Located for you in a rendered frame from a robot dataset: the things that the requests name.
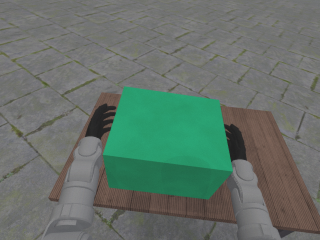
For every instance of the robot left forearm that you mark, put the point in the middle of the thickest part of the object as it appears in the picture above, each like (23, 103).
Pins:
(74, 211)

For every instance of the robot right forearm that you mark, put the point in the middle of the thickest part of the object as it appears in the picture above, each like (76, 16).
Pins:
(250, 211)

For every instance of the carton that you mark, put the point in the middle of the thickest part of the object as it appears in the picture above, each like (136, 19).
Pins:
(167, 143)

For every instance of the robot left hand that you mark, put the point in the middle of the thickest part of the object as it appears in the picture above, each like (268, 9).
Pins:
(95, 127)

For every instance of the robot right hand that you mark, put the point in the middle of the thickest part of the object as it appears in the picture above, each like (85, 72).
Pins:
(236, 144)

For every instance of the table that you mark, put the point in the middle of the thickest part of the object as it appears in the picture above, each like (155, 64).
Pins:
(285, 194)

